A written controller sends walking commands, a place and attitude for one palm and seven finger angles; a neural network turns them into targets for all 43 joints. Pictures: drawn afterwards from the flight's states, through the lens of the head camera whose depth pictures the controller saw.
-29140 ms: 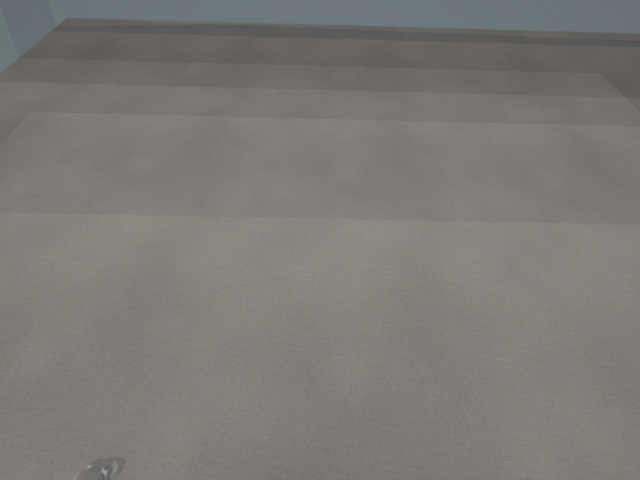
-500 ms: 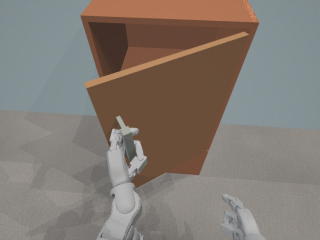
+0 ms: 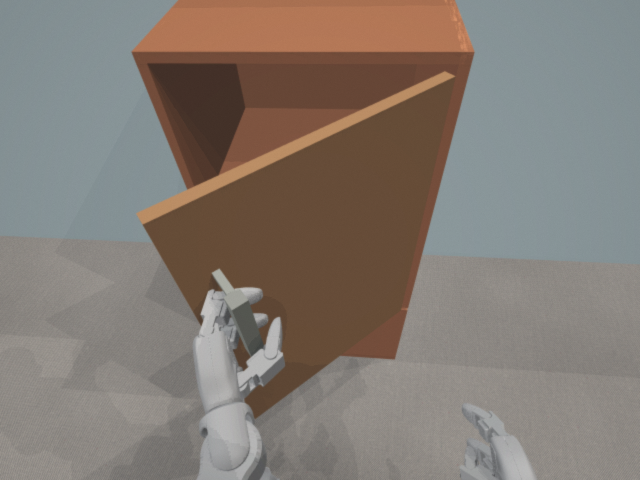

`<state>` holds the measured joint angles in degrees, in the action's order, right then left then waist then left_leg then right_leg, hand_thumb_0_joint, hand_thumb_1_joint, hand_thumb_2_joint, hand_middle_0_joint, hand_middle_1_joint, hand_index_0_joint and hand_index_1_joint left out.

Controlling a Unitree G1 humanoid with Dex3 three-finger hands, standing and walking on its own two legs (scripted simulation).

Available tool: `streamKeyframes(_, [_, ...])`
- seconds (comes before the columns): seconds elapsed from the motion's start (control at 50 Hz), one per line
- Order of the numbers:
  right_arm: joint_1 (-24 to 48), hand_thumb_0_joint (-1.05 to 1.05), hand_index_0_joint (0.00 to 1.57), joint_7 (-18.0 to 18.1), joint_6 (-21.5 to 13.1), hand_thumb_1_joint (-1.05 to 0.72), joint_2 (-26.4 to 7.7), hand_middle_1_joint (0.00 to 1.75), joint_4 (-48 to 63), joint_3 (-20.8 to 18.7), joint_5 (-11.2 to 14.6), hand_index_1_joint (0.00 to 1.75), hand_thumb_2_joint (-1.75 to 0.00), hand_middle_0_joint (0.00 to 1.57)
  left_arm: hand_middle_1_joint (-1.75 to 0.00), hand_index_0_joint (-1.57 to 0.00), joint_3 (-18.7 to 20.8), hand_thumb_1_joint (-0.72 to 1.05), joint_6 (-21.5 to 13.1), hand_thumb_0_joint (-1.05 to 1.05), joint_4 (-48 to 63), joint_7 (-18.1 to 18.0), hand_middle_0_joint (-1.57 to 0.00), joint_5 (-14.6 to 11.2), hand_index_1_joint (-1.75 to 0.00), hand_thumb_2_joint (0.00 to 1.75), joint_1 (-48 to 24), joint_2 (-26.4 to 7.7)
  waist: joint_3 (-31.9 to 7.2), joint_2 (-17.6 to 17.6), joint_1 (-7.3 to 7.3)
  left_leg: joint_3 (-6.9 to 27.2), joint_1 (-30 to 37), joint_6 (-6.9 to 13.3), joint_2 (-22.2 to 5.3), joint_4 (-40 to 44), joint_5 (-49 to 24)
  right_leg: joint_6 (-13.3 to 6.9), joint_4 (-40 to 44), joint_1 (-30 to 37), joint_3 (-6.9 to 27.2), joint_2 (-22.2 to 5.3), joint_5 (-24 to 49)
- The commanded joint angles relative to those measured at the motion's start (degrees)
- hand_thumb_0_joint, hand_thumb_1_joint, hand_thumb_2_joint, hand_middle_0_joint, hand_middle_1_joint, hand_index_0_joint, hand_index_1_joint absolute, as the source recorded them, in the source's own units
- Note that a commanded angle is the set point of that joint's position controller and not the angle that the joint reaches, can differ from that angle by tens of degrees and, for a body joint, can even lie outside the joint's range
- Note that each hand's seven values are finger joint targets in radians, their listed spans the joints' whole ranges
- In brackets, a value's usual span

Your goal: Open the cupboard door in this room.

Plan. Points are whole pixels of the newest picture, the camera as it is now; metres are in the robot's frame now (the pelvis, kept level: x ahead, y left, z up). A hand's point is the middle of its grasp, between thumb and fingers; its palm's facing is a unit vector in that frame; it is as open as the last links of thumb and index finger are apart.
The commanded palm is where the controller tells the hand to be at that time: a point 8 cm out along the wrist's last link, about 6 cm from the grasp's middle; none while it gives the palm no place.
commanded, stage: open thumb and fingers to let go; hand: left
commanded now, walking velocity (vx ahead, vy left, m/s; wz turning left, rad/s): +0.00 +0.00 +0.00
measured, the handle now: (238, 315) +0.31 +0.11 +0.06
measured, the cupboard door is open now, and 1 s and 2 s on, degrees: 42 45 43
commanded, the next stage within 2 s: slide the hand sideways off the handle in 0.58 s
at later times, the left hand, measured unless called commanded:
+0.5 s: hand (261, 352) +0.26 +0.08 +0.05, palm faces +0.27 -0.96 -0.01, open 14.6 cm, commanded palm +0.22 +0.12 +0.05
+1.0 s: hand (260, 393) +0.22 +0.08 +0.05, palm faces -0.17 -0.98 +0.04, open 16.3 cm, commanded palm +0.20 +0.13 +0.05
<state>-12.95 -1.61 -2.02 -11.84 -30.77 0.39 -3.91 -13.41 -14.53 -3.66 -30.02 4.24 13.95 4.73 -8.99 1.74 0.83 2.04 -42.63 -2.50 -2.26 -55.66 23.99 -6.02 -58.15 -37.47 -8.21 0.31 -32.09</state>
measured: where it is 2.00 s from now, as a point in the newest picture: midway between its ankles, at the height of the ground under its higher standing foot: outside the picture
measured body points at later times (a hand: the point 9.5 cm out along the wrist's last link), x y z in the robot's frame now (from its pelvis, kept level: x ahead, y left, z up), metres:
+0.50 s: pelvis +0.00 +0.02 +0.00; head +0.03 +0.00 +0.44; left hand +0.24 +0.13 +0.05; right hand +0.17 -0.21 -0.10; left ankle +0.04 +0.18 -0.67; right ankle -0.02 -0.04 -0.67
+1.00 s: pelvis -0.02 +0.07 -0.02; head +0.02 +0.06 +0.43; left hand +0.22 +0.13 +0.05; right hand +0.14 -0.16 -0.09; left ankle +0.04 +0.18 -0.67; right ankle -0.02 -0.04 -0.67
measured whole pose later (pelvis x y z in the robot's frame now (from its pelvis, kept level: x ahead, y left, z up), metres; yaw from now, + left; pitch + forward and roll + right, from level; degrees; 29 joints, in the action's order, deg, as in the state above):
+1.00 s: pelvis -0.02 +0.07 -0.02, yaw -5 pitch +11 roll -1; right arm -14.5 -1.8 -1.5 -11.7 -23.5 1.3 -1.2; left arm -21.1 -17.6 4.8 -11.8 3.2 19.2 -0.2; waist -7.2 2.6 1.2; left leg 1.3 -48.2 0.4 0.3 -64.0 27.0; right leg -0.9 -63.7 -43.4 -2.7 0.1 -31.6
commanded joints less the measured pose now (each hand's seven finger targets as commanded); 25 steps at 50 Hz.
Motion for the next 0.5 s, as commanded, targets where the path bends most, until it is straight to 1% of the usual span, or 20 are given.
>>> streamKeyframes(0.0, [4.80,0.00,0.20,0.79,-3.33,-0.90,-3.51,0.30,9.63,-1.31,0.39,0.30,-0.90,0.20,-1.25,-0.33,-2.16,-0.01,-4.64,0.00,13.94,1.29,-0.33,0.77,-1.25,0.51,-3.74,4.59,-10.14,-9.43,0.57,-0.05,3.90,2.98,3.72,1.07,-9.22,8.31,14.63,8.78,14.16,-5.13,34.28])
streamKeyframes(0.02, [4.75,0.00,0.20,0.82,-3.35,-0.90,-3.57,0.30,9.53,-1.28,0.37,0.30,-0.90,0.20,-1.24,-0.33,-1.95,-0.08,-5.00,0.00,15.16,1.35,-0.33,0.60,-1.24,0.48,-4.47,4.09,-10.90,-8.45,0.53,-0.02,3.46,2.98,3.86,0.83,-8.99,8.33,14.29,8.98,14.47,-5.27,34.29])
streamKeyframes(0.04, [4.74,0.00,0.20,0.91,-3.33,-0.90,-3.52,0.30,9.46,-1.39,0.32,0.30,-0.90,0.20,-1.24,-0.32,-1.12,-0.15,-5.24,0.00,15.55,1.37,-0.32,0.67,-1.24,0.45,-3.90,3.17,-10.97,-9.19,0.42,0.18,3.08,3.02,3.82,0.45,-9.29,8.32,14.19,9.41,14.82,-5.24,35.21])
streamKeyframes(0.06, [4.72,0.00,0.20,0.97,-3.24,-0.90,-3.54,0.30,9.31,-1.41,0.25,0.30,-0.90,0.20,-1.23,-0.32,-0.65,-0.22,-5.52,0.00,15.50,1.43,-0.32,0.50,-1.23,0.42,-3.33,2.91,-11.40,-8.65,0.27,0.22,2.53,2.90,3.94,0.34,-9.10,8.45,13.79,9.86,15.10,-5.51,36.27])
streamKeyframes(0.08, [4.62,0.00,0.20,1.03,-3.18,-0.90,-3.43,0.30,9.21,-1.46,0.27,0.30,-0.90,0.20,-1.22,-0.32,0.10,-0.29,-5.74,0.00,15.15,1.52,-0.32,0.24,-1.22,0.39,-2.24,2.61,-11.94,-9.75,0.03,0.32,1.82,2.81,4.01,0.30,-8.75,8.56,13.49,10.57,15.22,-5.56,36.62])
streamKeyframes(0.1, [4.98,0.00,0.20,1.12,-3.08,-0.90,-3.34,0.30,9.24,-1.47,0.32,0.30,-0.90,0.20,-1.22,-0.31,0.65,-0.36,-5.92,0.00,14.51,1.68,-0.31,0.13,-1.22,0.36,-0.93,2.35,-10.96,-9.99,-0.15,0.45,1.06,2.75,4.06,0.11,-8.15,8.56,13.63,10.21,15.63,-5.56,35.71])
streamKeyframes(0.12, [5.17,0.00,0.20,1.15,-3.04,-0.90,-3.38,0.30,9.12,-1.47,0.27,0.30,-0.90,0.20,-1.21,-0.30,0.67,-0.43,-6.30,0.00,15.35,1.66,-0.30,0.08,-1.21,0.33,-2.02,2.24,-10.79,-8.72,0.00,0.52,1.04,2.79,4.07,-0.03,-7.92,8.48,13.39,9.56,15.70,-5.56,35.04])
streamKeyframes(0.14, [5.05,0.00,0.20,1.20,-2.91,-0.90,-3.39,0.30,9.22,-1.59,0.26,0.30,-0.90,0.20,-1.20,-0.30,1.03,-0.50,-6.23,0.00,14.77,1.67,-0.30,0.31,-1.20,0.30,-0.75,2.02,-10.42,-9.58,-0.10,0.72,1.01,2.92,3.95,-0.03,-7.99,8.16,13.40,9.38,15.33,-5.16,33.89])
streamKeyframes(0.16, [5.60,0.00,0.20,1.33,-2.99,-0.90,-3.38,0.30,9.30,-1.54,0.17,0.30,-0.90,0.20,-1.20,-0.30,0.81,-0.50,-6.41,0.00,14.70,1.54,-0.30,0.28,-1.20,0.30,-1.81,2.21,-9.66,-9.49,0.19,0.66,0.70,2.95,4.00,-0.32,-7.29,8.35,13.53,8.26,15.50,-5.29,32.35])
streamKeyframes(0.18, [5.54,0.00,0.20,1.41,-2.98,-0.90,-3.36,0.30,9.16,-1.61,0.18,0.30,-0.90,0.20,-1.20,-0.30,1.24,-0.50,-6.74,0.00,15.36,1.35,-0.30,0.26,-1.20,0.30,-2.78,1.83,-10.31,-8.99,0.22,0.64,0.95,2.98,3.99,-0.54,-7.40,8.31,13.41,7.97,15.60,-5.24,31.96])
streamKeyframes(0.22, [5.46,0.00,0.20,1.57,-2.92,-0.90,-3.35,0.30,9.30,-1.58,0.10,0.30,-0.90,0.20,-1.10,-0.28,0.91,-0.50,-6.77,0.00,14.97,1.00,-0.28,0.53,-1.10,0.30,-2.86,2.30,-10.82,-7.93,0.21,0.53,1.50,3.04,4.03,-0.57,-7.42,8.06,13.20,7.09,15.15,-4.94,30.07])
streamKeyframes(0.24, [5.40,0.00,0.20,1.63,-2.93,-0.90,-3.36,0.30,9.66,-1.67,0.17,0.30,-0.90,0.20,-1.05,-0.27,0.70,-0.50,-6.46,0.00,14.87,0.90,-0.27,0.71,-1.05,0.30,-2.44,2.48,-10.28,-8.63,0.21,0.66,1.78,3.15,3.91,-0.48,-7.96,7.83,13.21,7.05,14.67,-4.67,30.41])
streamKeyframes(0.28, [5.29,0.00,0.20,1.71,-3.05,-0.90,-3.39,0.30,9.74,-1.66,0.16,0.30,-0.90,0.20,-0.95,-0.26,0.12,-0.50,-6.10,0.00,14.47,0.82,-0.26,0.57,-0.95,0.30,-1.85,3.43,-10.97,-9.37,0.27,0.47,2.10,3.16,3.95,-0.38,-8.29,8.08,12.70,7.09,14.00,-4.66,32.03])
streamKeyframes(0.3, [5.09,0.00,0.20,1.75,-3.05,-0.90,-3.47,0.30,9.86,-1.69,0.22,0.30,-0.90,0.20,-0.90,-0.25,-0.39,-0.50,-5.99,0.00,14.84,0.79,-0.25,0.64,-0.90,0.30,-1.81,3.79,-11.54,-9.08,0.32,0.31,2.69,3.21,4.00,-0.15,-8.57,7.96,12.31,7.07,13.34,-4.36,32.16])
streamKeyframes(0.32, [5.10,0.00,0.20,1.73,-3.13,-0.90,-3.46,0.30,10.17,-1.55,0.28,0.30,-0.90,0.20,-0.85,-0.24,-1.00,-0.50,-5.79,0.00,15.19,0.78,-0.24,0.51,-0.85,0.30,-2.11,4.25,-11.12,-8.51,0.31,0.21,2.73,3.23,4.08,-0.03,-8.16,7.95,12.52,6.73,13.18,-4.30,31.17])
streamKeyframes(0.34, [4.99,0.00,0.20,1.77,-3.09,-0.90,-3.50,0.30,10.18,-1.59,0.32,0.30,-0.90,0.20,-0.80,-0.23,-0.67,-0.50,-5.39,0.00,14.87,0.66,-0.23,0.57,-0.80,0.30,-2.17,3.79,-10.72,-9.20,0.31,0.32,2.71,3.28,4.02,0.00,-8.37,7.74,12.65,6.80,12.92,-4.11,30.87])
streamKeyframes(0.4, [5.20,0.00,0.20,1.76,-3.11,-0.90,-3.53,0.30,10.35,-1.38,0.32,0.30,-0.90,0.20,-0.65,-0.21,-1.46,-0.50,-4.94,0.00,14.69,0.00,-0.21,0.62,-0.65,0.30,-2.90,4.91,-10.41,-7.90,0.38,0.00,4.22,3.32,4.00,0.51,-8.24,7.33,12.16,4.91,10.98,-3.30,28.38])
streamKeyframes(0.44, [5.36,0.00,0.20,1.72,-3.07,-0.90,-3.55,0.30,10.43,-1.42,0.38,0.30,-0.90,0.20,-0.55,-0.19,-1.20,-0.50,-4.54,0.00,14.27,-0.42,-0.19,0.93,-0.55,0.30,-3.06,4.56,-10.03,-8.08,0.11,0.08,4.32,3.32,3.91,0.74,-8.12,6.84,12.24,4.53,10.35,-2.84,26.11])
streamKeyframes(0.46, [5.83,0.00,0.20,1.67,-3.12,-0.90,-3.48,0.30,10.53,-1.23,0.32,0.30,-0.90,0.20,-0.50,-0.18,-2.11,-0.50,-4.23,0.00,13.88,-0.64,-0.18,1.00,-0.50,0.30,-3.51,5.74,-9.75,-7.91,0.13,-0.10,4.60,3.41,4.00,0.78,-7.98,6.74,11.98,3.73,9.62,-2.62,25.25])
streamKeyframes(0.48, [5.99,0.00,0.20,1.65,-3.21,-0.90,-3.39,0.30,10.47,-1.23,0.32,0.30,-0.90,0.20,-0.45,-0.18,-1.99,-0.50,-4.11,0.00,14.05,-0.89,-0.18,1.02,-0.45,0.30,-4.58,5.73,-9.96,-6.90,0.24,-0.21,5.00,3.36,3.96,0.69,-7.63,6.77,12.06,3.04,9.60,-2.59,24.43])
